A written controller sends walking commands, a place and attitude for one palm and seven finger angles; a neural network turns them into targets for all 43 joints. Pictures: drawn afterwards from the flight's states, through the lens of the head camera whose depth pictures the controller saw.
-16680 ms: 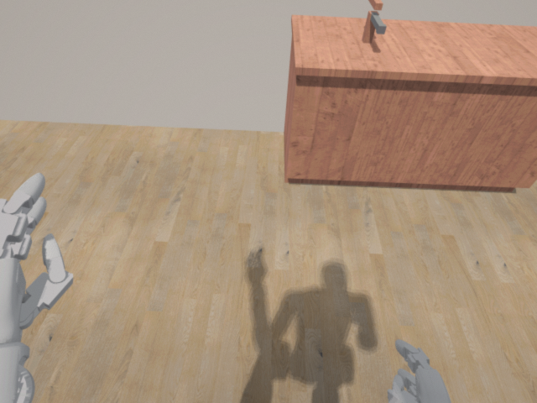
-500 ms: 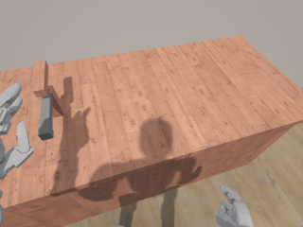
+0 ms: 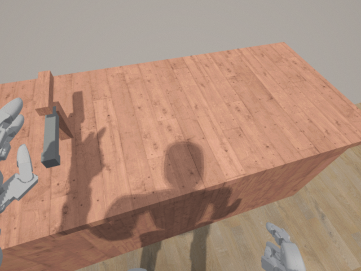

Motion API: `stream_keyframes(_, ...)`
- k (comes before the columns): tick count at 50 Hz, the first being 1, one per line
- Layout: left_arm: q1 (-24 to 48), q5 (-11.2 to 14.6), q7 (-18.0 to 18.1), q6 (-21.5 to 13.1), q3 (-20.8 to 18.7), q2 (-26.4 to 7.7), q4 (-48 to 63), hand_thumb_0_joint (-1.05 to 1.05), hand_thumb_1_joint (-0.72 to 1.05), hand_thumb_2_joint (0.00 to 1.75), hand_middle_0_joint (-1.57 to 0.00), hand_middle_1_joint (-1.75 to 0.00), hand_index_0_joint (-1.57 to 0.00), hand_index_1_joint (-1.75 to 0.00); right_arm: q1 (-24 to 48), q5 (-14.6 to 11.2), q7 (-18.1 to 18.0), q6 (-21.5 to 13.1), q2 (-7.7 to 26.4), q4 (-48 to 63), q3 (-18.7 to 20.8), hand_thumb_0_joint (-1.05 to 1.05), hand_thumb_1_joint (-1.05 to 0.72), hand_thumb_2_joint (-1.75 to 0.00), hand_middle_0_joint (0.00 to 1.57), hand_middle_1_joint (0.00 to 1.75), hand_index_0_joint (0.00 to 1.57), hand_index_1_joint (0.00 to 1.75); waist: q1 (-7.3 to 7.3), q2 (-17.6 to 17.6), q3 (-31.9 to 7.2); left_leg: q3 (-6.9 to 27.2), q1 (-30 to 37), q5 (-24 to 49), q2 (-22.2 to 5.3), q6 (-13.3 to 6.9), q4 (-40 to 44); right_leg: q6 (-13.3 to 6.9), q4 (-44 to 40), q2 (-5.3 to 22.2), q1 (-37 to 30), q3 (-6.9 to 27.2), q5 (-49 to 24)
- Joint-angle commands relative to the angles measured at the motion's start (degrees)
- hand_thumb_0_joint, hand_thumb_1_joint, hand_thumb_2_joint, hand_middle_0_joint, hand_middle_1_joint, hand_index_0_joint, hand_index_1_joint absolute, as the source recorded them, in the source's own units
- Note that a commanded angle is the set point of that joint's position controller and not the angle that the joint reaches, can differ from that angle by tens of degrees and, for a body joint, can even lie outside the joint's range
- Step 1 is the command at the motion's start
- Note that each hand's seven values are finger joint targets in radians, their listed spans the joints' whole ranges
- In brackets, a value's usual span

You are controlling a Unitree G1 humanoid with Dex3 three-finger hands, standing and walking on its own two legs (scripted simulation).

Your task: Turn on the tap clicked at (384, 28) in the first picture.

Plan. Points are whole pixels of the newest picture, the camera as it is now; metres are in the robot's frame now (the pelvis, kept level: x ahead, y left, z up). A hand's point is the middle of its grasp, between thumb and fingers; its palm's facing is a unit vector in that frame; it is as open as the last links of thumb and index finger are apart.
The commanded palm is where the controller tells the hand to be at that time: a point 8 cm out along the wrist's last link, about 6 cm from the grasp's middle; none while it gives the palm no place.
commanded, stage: shuffle to correct the standing spot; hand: left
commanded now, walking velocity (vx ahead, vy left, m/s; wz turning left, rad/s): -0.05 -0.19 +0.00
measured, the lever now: (50, 158) +0.33 +0.31 +0.04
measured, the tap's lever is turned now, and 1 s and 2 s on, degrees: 0 0 0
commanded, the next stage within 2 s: none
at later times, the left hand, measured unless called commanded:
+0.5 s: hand (30, 178) +0.22 +0.24 +0.17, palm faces +0.30 -0.86 -0.42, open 7.4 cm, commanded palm +0.16 +0.29 +0.18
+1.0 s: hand (30, 178) +0.22 +0.24 +0.17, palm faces +0.31 -0.85 -0.42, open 7.4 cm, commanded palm +0.16 +0.28 +0.18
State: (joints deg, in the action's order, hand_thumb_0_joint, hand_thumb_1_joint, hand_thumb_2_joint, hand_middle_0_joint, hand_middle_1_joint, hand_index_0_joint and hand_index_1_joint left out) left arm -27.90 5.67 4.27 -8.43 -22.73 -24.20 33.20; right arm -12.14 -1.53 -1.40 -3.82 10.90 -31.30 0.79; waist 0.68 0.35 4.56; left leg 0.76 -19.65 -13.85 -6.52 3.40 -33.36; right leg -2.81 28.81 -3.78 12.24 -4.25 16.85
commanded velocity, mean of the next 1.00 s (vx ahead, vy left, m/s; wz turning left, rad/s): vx -0.04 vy -0.20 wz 0.00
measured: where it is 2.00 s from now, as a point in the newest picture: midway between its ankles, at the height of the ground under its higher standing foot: outside the picture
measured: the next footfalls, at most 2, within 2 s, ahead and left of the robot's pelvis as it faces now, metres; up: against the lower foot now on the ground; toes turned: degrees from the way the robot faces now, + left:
none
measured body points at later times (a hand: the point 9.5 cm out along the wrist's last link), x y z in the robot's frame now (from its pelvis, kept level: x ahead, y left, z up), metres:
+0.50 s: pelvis +0.00 +0.01 +0.00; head +0.04 +0.02 +0.45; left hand +0.20 +0.29 +0.19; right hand +0.17 -0.22 -0.08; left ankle +0.04 +0.16 -0.73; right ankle -0.02 -0.09 -0.73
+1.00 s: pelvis +0.00 +0.00 +0.00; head +0.04 +0.02 +0.45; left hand +0.20 +0.29 +0.19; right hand +0.17 -0.23 -0.08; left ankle +0.04 +0.16 -0.73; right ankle -0.02 -0.09 -0.73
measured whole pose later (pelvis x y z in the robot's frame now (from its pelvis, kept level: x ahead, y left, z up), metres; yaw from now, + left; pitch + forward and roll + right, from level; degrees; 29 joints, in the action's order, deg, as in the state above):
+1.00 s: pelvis +0.00 +0.00 +0.00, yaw +0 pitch +0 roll -2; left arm -28.0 5.8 4.7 -7.9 -22.5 -24.0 33.5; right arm -11.8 -1.6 -1.2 -3.6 10.8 -31.1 0.5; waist 0.6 0.7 4.6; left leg 1.2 -19.9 -13.9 -6.2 3.2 -33.4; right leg -2.5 28.2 -3.5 12.0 -4.7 16.6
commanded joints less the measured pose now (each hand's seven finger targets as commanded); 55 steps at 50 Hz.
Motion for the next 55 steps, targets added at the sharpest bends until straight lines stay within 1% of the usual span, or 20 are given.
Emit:
stream_keyframes(1,1.34,0.44,1.24,-3.46,-7.13,-9.93,11.77,0.00,0.90,0.90,-0.20,-0.30,-0.20,-0.30,3.88,-0.37,-0.45,-3.24,6.94,9.11,2.66,0.00,-0.90,-0.90,0.20,0.30,0.20,0.30,0.02,4.22,-10.07,3.13,8.25,7.85,-3.01,-5.15,3.46,0.00,-5.71,7.69,1.59,5.28,-12.21)
stream_keyframes(5,1.22,0.40,1.03,-3.54,-7.51,-9.88,11.25,0.00,0.90,0.90,-0.20,-0.30,-0.20,-0.30,2.78,0.09,-0.35,-3.21,7.16,9.02,3.03,0.00,-0.90,-0.90,0.20,0.30,0.20,0.30,-0.16,2.71,-10.34,2.81,7.54,7.01,-2.95,-5.15,2.39,0.06,-6.12,7.82,1.61,5.50,-12.70)
stream_keyframes(13,2.40,0.36,1.22,-3.44,-7.00,-9.67,11.20,0.00,0.90,0.90,-0.20,-0.30,-0.20,-0.30,3.65,0.13,-0.48,-3.26,7.21,9.05,2.77,0.00,-0.90,-0.90,0.20,0.30,0.20,0.30,-0.07,4.74,-8.69,3.89,6.87,4.31,-3.59,-5.37,4.70,0.62,-5.91,7.02,2.68,4.88,-9.99)
stream_keyframes(15,2.08,0.29,1.20,-3.36,-7.00,-9.48,10.47,0.00,0.90,0.90,-0.20,-0.30,-0.20,-0.30,3.40,0.08,-0.38,-3.20,6.97,9.03,2.76,0.00,-0.90,-0.90,0.20,0.30,0.20,0.30,-0.09,3.09,-8.95,3.40,6.45,2.22,-3.14,-5.28,3.80,0.30,-6.50,7.43,2.56,5.50,-9.52)
stream_keyframes(17,2.35,0.32,1.26,-3.58,-5.62,-8.27,11.17,0.00,0.90,0.90,-0.20,-0.30,-0.20,-0.30,3.67,0.11,-0.39,-3.09,7.01,8.60,2.28,0.00,-0.90,-0.90,0.20,0.30,0.20,0.30,0.17,4.18,-9.07,3.21,7.39,2.63,-2.82,-5.48,4.27,0.28,-6.30,7.04,3.17,4.87,-9.88)
stream_keyframes(18,2.64,0.25,1.35,-3.51,-7.11,-9.78,11.67,0.00,0.90,0.90,-0.20,-0.30,-0.20,-0.30,3.67,0.10,-0.42,-3.31,7.15,9.05,2.84,0.00,-0.90,-0.90,0.20,0.30,0.20,0.30,-0.05,4.68,-9.28,3.69,7.45,3.63,-3.44,-5.49,4.53,0.47,-5.95,7.18,2.76,5.05,-10.45)
stream_keyframes(23,2.12,0.19,1.27,-3.44,-7.03,-9.70,11.96,0.00,0.90,0.90,-0.20,-0.30,-0.20,-0.30,3.72,0.14,-0.33,-3.29,7.19,9.27,2.81,0.00,-0.90,-0.90,0.20,0.30,0.20,0.30,-0.25,5.95,-10.16,4.43,7.93,8.74,-4.41,-5.61,5.06,1.16,-5.40,6.36,1.06,3.90,-11.85)
stream_keyframes(25,2.07,0.18,1.11,-3.44,-6.70,-9.29,11.70,0.00,0.90,0.90,-0.20,-0.30,-0.20,-0.30,3.30,0.00,-0.18,-3.22,7.17,9.25,2.97,0.00,-0.90,-0.90,0.20,0.30,0.20,0.30,-0.18,4.86,-10.41,3.92,7.93,8.35,-3.87,-5.30,3.97,0.56,-5.77,6.78,0.91,4.47,-12.50)
stream_keyframes(26,1.39,0.34,1.36,-3.34,-7.06,-9.92,12.27,0.00,0.90,0.90,-0.20,-0.30,-0.20,-0.30,4.11,-0.31,-0.31,-3.20,6.94,9.19,2.61,0.00,-0.90,-0.90,0.20,0.30,0.20,0.30,0.07,6.11,-10.52,3.92,8.99,9.24,-3.73,-5.33,4.62,0.47,-5.57,6.87,1.07,4.29,-12.83)
stream_keyframes(27,1.18,0.29,1.11,-3.50,-6.06,-8.55,11.14,0.00,0.90,0.90,-0.20,-0.30,-0.20,-0.30,3.67,0.21,-0.30,-3.06,7.03,8.78,2.26,0.00,-0.90,-0.90,0.20,0.30,0.20,0.30,-0.06,5.54,-10.25,3.84,8.40,8.00,-3.98,-5.62,4.94,1.07,-5.92,6.14,1.39,3.48,-12.01)
stream_keyframes(28,1.49,0.26,1.16,-3.42,-7.33,-9.90,11.57,0.00,0.90,0.90,-0.20,-0.30,-0.20,-0.30,3.49,0.10,-0.33,-3.15,7.31,9.24,2.90,0.00,-0.90,-0.90,0.20,0.30,0.20,0.30,-0.24,5.42,-10.45,4.15,8.02,8.05,-4.17,-5.45,4.72,0.96,-5.83,6.49,0.84,4.04,-12.09)
stream_keyframes(31,0.82,0.48,1.28,-3.14,-7.23,-9.86,11.77,0.00,0.90,0.90,-0.20,-0.30,-0.20,-0.30,3.63,-0.38,-0.27,-2.95,6.90,9.09,2.69,0.00,-0.90,-0.90,0.20,0.30,0.20,0.30,0.19,4.19,-11.28,3.19,9.35,9.66,-3.05,-5.12,3.16,-0.04,-5.82,7.51,0.87,4.80,-14.22)
stream_keyframes(33,1.22,0.44,1.13,-3.17,-7.15,-9.70,11.32,0.00,0.90,0.90,-0.20,-0.30,-0.20,-0.30,3.41,0.03,-0.28,-2.92,7.26,9.29,2.97,0.00,-0.90,-0.90,0.20,0.30,0.20,0.30,-0.05,4.59,-10.45,3.17,8.49,10.35,-3.43,-5.18,2.96,0.39,-5.82,7.33,1.27,4.61,-14.30)
stream_keyframes(40,1.70,0.56,1.24,-2.99,-6.89,-9.58,11.61,0.00,0.90,0.90,-0.20,-0.30,-0.20,-0.30,3.47,-0.11,-0.24,-2.78,7.17,9.26,2.95,0.00,-0.90,-0.90,0.20,0.30,0.20,0.30,0.03,2.99,-9.96,2.90,8.07,6.51,-2.61,-4.98,1.76,-0.50,-5.91,8.26,2.80,5.72,-12.70)
stream_keyframes(43,1.90,0.50,1.41,-3.13,-7.11,-9.83,12.27,0.00,0.90,0.90,-0.20,-0.30,-0.20,-0.30,4.06,-0.02,-0.40,-2.83,7.18,9.33,2.84,0.00,-0.90,-0.90,0.20,0.30,0.20,0.30,-0.05,5.45,-9.55,3.97,7.74,6.05,-3.55,-5.48,3.76,0.48,-5.53,7.28,2.63,4.64,-11.07)
stream_keyframes(45,1.80,0.41,1.39,-3.08,-7.08,-9.45,11.30,0.00,0.90,0.90,-0.20,-0.30,-0.20,-0.30,3.47,-0.07,-0.29,-2.85,7.16,9.12,2.87,0.00,-0.90,-0.90,0.20,0.30,0.20,0.30,-0.07,4.28,-9.70,3.92,7.17,6.20,-3.39,-5.30,3.30,0.28,-5.79,7.29,1.93,4.69,-11.41)
stream_keyframes(47,1.94,0.51,1.37,-3.41,-5.95,-8.49,12.30,0.00,0.90,0.90,-0.20,-0.30,-0.20,-0.30,3.72,-0.02,-0.32,-2.83,7.21,8.75,2.32,0.00,-0.90,-0.90,0.20,0.30,0.20,0.30,0.14,5.86,-10.23,4.26,8.14,7.76,-3.51,-5.60,4.60,0.61,-5.16,6.45,1.86,3.32,-11.61)
stream_keyframes(48,2.28,0.38,1.44,-3.34,-6.99,-9.70,12.66,0.00,0.90,0.90,-0.20,-0.30,-0.20,-0.30,3.77,-0.05,-0.34,-3.11,7.47,9.29,2.86,0.00,-0.90,-0.90,0.20,0.30,0.20,0.30,-0.15,7.09,-10.00,5.06,7.92,8.68,-4.21,-5.54,5.23,0.79,-4.90,6.37,1.47,3.59,-11.54)
stream_keyframes(52,0.67,0.42,1.20,-3.15,-5.98,-8.49,10.61,0.00,0.90,0.90,-0.20,-0.30,-0.20,-0.30,3.60,0.02,-0.21,-2.99,7.23,8.85,2.18,0.00,-0.90,-0.90,0.20,0.30,0.20,0.30,-0.09,5.73,-9.87,4.51,7.57,6.95,-4.04,-5.68,5.45,1.26,-6.27,5.81,1.00,2.82,-10.61)
stream_keyframes(55,1.26,0.43,1.23,-2.90,-6.84,-9.36,10.47,0.00,0.90,0.90,-0.20,-0.30,-0.20,-0.30,2.97,-0.11,-0.15,-3.04,7.28,9.16,2.88,0.00,-0.90,-0.90,0.20,0.30,0.20,0.30,-0.04,3.31,-9.91,3.42,7.07,4.91,-2.90,-4.96,3.13,-0.05,-6.69,7.56,1.53,4.75,-11.52)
